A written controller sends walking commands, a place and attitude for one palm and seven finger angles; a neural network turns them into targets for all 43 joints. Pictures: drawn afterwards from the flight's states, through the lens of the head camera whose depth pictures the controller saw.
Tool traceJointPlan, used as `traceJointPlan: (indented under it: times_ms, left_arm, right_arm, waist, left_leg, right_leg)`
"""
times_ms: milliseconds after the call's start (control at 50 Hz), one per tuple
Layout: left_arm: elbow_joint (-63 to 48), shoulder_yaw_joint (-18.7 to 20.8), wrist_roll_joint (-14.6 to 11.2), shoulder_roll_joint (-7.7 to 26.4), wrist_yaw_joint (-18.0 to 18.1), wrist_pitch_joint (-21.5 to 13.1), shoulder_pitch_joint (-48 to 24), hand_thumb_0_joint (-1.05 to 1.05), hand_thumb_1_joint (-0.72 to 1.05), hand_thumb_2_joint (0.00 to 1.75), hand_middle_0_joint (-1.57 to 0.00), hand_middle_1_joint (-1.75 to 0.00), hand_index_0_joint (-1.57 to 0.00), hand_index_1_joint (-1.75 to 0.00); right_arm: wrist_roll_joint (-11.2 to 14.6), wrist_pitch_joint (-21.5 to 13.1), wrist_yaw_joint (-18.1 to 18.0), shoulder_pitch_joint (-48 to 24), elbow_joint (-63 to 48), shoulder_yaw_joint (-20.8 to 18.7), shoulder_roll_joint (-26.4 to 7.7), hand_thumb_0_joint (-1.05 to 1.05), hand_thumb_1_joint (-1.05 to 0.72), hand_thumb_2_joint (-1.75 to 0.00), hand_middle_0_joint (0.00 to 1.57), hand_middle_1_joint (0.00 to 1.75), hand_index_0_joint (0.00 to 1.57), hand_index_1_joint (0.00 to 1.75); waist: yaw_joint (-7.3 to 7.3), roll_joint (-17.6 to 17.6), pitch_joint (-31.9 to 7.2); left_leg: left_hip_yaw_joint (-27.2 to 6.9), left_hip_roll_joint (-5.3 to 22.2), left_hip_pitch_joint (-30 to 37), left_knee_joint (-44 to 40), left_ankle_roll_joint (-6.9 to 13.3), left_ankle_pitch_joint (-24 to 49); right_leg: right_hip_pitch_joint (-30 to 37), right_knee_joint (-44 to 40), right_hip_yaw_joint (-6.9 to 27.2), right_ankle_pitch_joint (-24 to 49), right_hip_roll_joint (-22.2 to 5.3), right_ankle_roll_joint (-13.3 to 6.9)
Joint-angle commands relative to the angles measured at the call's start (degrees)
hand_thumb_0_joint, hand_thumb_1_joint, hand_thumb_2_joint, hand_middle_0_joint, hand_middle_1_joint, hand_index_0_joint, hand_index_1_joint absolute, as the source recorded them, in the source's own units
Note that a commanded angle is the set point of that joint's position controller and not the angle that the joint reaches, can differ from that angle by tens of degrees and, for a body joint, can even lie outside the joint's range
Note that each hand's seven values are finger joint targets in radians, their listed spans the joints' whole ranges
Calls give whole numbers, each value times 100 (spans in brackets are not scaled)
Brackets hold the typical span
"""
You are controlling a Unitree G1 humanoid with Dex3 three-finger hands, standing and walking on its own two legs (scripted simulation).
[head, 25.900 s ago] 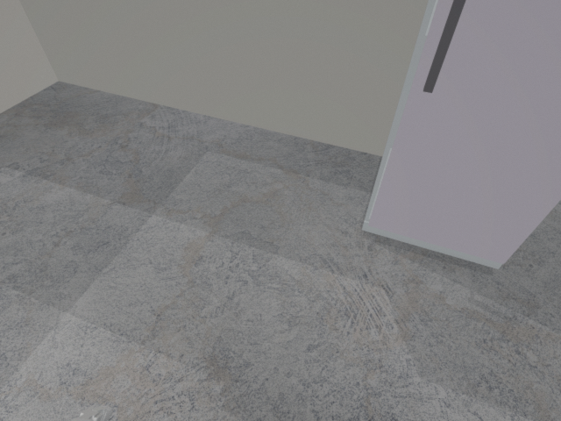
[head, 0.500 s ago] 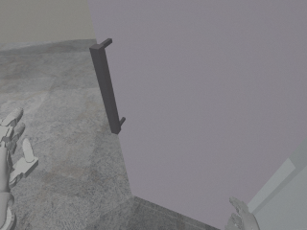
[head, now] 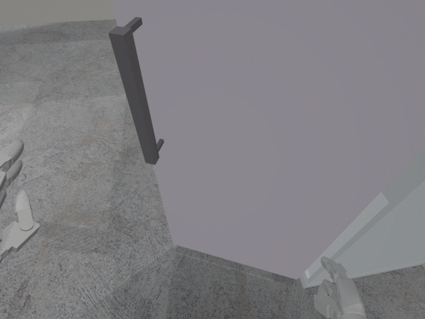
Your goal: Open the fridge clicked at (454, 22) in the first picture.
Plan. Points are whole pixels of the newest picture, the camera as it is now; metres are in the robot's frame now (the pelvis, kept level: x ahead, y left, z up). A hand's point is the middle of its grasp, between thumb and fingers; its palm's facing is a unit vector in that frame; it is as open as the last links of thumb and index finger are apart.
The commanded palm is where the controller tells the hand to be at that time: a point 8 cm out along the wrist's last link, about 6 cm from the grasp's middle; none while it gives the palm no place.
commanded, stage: step back with the hand held close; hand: left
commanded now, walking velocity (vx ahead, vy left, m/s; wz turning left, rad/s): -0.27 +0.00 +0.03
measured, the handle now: (145, 102) +0.47 +0.18 +0.15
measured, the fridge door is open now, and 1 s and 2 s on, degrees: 64 64 64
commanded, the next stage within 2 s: stop stepping back and stand still in 0.66 s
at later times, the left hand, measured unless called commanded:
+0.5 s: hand out of the picture +0.09 +0.30 +0.17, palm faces +0.52 -0.75 -0.41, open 7.4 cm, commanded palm +0.01 +0.33 +0.18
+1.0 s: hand out of the picture +0.01 +0.31 +0.16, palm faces +0.37 -0.85 -0.37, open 7.4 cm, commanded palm -0.07 +0.35 +0.18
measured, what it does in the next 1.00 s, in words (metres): walks backwards: right foot, then left foot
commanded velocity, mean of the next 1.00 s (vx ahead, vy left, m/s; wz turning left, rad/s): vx -0.17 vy -0.03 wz -0.04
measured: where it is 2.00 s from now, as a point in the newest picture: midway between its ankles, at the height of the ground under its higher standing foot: outside the picture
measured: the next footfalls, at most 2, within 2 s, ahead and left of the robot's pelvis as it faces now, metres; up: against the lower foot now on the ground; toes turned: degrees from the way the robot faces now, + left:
right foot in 0.66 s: -0.19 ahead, -0.10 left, +0.00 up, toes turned +3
left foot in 0.86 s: -0.09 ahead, +0.11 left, +0.00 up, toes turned +4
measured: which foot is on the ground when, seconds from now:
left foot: down 0.00-0.66, up 0.68-0.84, down 0.86-1.00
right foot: down 0.00-0.42, up 0.44-0.64, down 0.66-0.86, up 0.88-1.00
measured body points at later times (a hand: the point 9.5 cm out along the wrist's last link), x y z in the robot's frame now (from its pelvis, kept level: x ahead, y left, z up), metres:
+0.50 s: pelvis -0.10 +0.02 -0.02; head -0.09 +0.05 +0.43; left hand +0.06 +0.34 +0.19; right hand +0.08 -0.20 -0.09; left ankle +0.05 +0.10 -0.74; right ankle -0.06 -0.14 -0.71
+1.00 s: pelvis -0.22 +0.05 +0.00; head -0.21 +0.09 +0.45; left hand -0.01 +0.35 +0.18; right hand -0.04 -0.18 -0.05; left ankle -0.13 +0.11 -0.74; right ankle -0.23 -0.07 -0.70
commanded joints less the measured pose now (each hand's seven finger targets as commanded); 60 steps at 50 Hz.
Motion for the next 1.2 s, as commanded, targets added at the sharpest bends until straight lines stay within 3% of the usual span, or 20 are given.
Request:
traceJointPlan:
  times_ms: [0,140,260,320,420,480,560,600,640,680,700,740,800,840,880,920,1040,1080,1120,1180]
  left_arm:
    - [-1181,1016,-8,1016,227,-462,-155,0,90,90,-20,-30,-20,-30]
    - [-851,880,199,721,251,-674,-521,0,90,90,-20,-30,-20,-30]
    - [-1208,763,220,863,298,-849,-846,0,90,90,-20,-30,-20,-30]
    - [-1389,724,209,970,405,-895,-1153,0,90,90,-20,-30,-20,-30]
    - [-1376,1059,339,919,409,-1005,-1114,0,90,90,-20,-30,-20,-30]
    - [-1251,1360,262,1222,350,-1089,-857,0,90,90,-20,-30,-20,-30]
    - [-1152,930,-44,850,279,-912,54,0,90,90,-20,-30,-20,-30]
    - [-1238,903,-120,913,253,-919,-170,0,90,90,-20,-30,-20,-30]
    - [-1400,876,-4,1290,321,-930,-738,0,90,90,-20,-30,-20,-30]
    - [-984,1106,188,1494,470,-944,-1205,0,90,90,-20,-30,-20,-30]
    - [-755,492,187,979,347,-738,-1335,0,90,90,-20,-30,-20,-30]
    - [-750,536,233,1036,293,-550,-1643,0,90,90,-20,-30,-20,-30]
    - [-727,494,122,878,301,-469,-1347,0,90,90,-20,-30,-20,-30]
    - [-1246,465,125,810,321,-528,-1216,0,90,90,-20,-30,-20,-30]
    - [-1002,694,106,865,332,-601,-724,0,90,90,-20,-30,-20,-30]
    - [-1749,980,29,1147,342,-564,-439,0,90,90,-20,-30,-20,-30]
    - [-1474,968,58,922,375,-427,417,0,90,90,-20,-30,-20,-30]
    - [-1179,944,79,1017,387,-277,463,0,90,90,-20,-30,-20,-30]
    - [-1332,915,64,1122,361,-269,-161,0,90,90,-20,-30,-20,-30]
    - [-1347,824,71,1109,348,-489,-1422,0,90,90,-20,-30,-20,-30]
  right_arm:
    - [-10,-327,-111,-445,-942,-227,-702,0,-90,-90,20,30,20,30]
    - [16,-637,-110,-344,-864,-254,-836,0,-90,-90,20,30,20,30]
    - [-62,-813,-61,-175,-656,-241,-681,0,-90,-90,20,30,20,30]
    - [-106,-862,-57,-106,-429,-176,-582,0,-90,-90,20,30,20,30]
    - [-109,-1070,-152,-307,-596,-265,-845,0,-90,-90,20,30,20,30]
    - [-90,-1075,-6,-262,-532,-430,-762,0,-90,-90,20,30,20,30]
    - [-44,-1038,173,-420,-476,-325,-585,0,-90,-90,20,30,20,30]
    - [-67,-960,191,-393,-343,-312,-524,0,-90,-90,20,30,20,30]
    - [-13,-818,167,-430,-175,-264,-429,0,-90,-90,20,30,20,30]
    - [-213,-923,70,-555,-151,-57,-389,0,-90,-90,20,30,20,30]
    - [-14,-887,36,-345,-152,-204,-393,0,-90,-90,20,30,20,30]
    - [13,-814,-68,-679,-351,-156,-467,0,-90,-90,20,30,20,30]
    - [64,-845,-133,-342,-289,-151,-616,0,-90,-90,20,30,20,30]
    - [0,-980,4,-185,-453,-237,-750,0,-90,-90,20,30,20,30]
    - [18,-1072,91,-219,-470,-300,-763,0,-90,-90,20,30,20,30]
    - [-93,-1060,109,-284,-548,-202,-576,0,-90,-90,20,30,20,30]
    - [-142,-748,126,-317,-680,-255,-627,0,-90,-90,20,30,20,30]
    - [-121,-678,47,-240,-642,-292,-627,0,-90,-90,20,30,20,30]
    - [-31,-627,30,-97,-504,-380,-660,0,-90,-90,20,30,20,30]
    - [-116,-742,132,22,-164,-249,-550,0,-90,-90,20,30,20,30]
  waist:
    - [80,431,-1166]
    - [42,809,-587]
    - [-60,-434,-390]
    - [-138,-581,-654]
    - [-1,2189,-741]
    - [40,1068,-1018]
    - [77,1545,-1090]
    - [37,992,-1029]
    - [92,-1456,-725]
    - [111,-897,-808]
    - [-13,-1784,-1325]
    - [-4,-1595,-858]
    - [-135,301,-1210]
    - [31,1571,-1511]
    - [44,779,-1059]
    - [-42,899,-1013]
    - [-25,1724,-775]
    - [0,663,-846]
    - [-57,-1549,-528]
    - [-277,-955,-707]
  left_leg:
    - [-668,488,55,-602,115,991]
    - [-1144,819,-2167,-1354,439,-2704]
    - [-653,74,-553,423,20,-2112]
    - [-467,-52,347,1056,-80,-1183]
    - [-2709,1648,-2668,-2504,657,-4166]
    - [-2223,1547,-1967,-2081,618,-2919]
    - [-1203,1121,-882,-2001,-92,-2174]
    - [-814,861,-243,-999,-408,-1205]
    - [-276,-15,32,2143,-515,-975]
    - [-305,-48,-1182,2663,-402,-1569]
    - [-404,-115,-1172,2448,-387,-1192]
    - [-26,-161,-423,1635,-339,-562]
    - [-71,115,1228,-343,-85,1932]
    - [-1521,1487,1507,-787,397,3062]
    - [-2124,1656,827,-1601,497,454]
    - [-2305,1614,395,-2198,-32,-915]
    - [-720,805,-1227,-2423,-683,-3049]
    - [-319,357,-1237,-945,-520,-2767]
    - [-122,-85,-1379,2661,-254,-1418]
    - [-685,424,-1326,3284,-299,-1034]
  right_leg:
    - [541,193,19,1268,78,-146]
    - [1295,935,49,86,291,-125]
    - [-1207,-842,1032,-2211,-459,-624]
    - [-1793,-805,1073,-1366,-828,-745]
    - [994,3148,-119,-870,819,-83]
    - [610,3399,-5,-1386,837,-222]
    - [432,1073,-490,-2103,834,-468]
    - [133,-935,115,-1685,262,-555]
    - [-1399,-1933,2578,141,-1795,-1106]
    - [-205,-750,1620,4703,-1782,-1144]
    - [577,-182,1044,5123,-1310,-793]
    - [254,89,850,5471,-972,-765]
    - [-190,972,391,3438,-409,-380]
    - [-776,2125,335,-1547,312,-163]
    - [-833,2267,290,-1796,513,-229]
    - [-472,2274,254,-1380,340,-243]
    - [1505,584,-900,-1584,913,-529]
    - [1711,-437,-541,-1666,594,-775]
    - [59,-1774,2417,-2479,-1658,-1746]
    - [-225,-1311,1650,-1624,-1657,-1730]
